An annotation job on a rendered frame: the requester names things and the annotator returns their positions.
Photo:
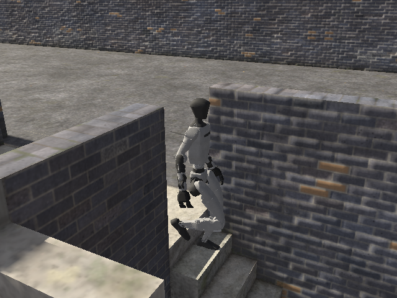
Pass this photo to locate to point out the left robot hand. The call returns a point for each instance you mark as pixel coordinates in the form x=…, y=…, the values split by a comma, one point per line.
x=217, y=172

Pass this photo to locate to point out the humanoid robot torso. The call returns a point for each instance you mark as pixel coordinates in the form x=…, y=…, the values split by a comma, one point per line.
x=198, y=154

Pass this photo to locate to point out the robot left thigh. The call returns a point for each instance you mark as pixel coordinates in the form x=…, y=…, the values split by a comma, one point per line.
x=214, y=185

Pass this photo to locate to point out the right robot hand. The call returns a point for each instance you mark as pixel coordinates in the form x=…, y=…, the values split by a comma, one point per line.
x=184, y=196

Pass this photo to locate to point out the robot left forearm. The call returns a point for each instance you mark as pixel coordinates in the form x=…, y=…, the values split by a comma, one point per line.
x=210, y=163

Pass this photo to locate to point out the right robot upper arm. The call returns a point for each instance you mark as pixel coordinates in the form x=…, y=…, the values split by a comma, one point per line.
x=190, y=136

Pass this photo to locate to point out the robot right forearm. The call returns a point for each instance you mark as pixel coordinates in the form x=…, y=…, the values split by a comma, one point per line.
x=181, y=173

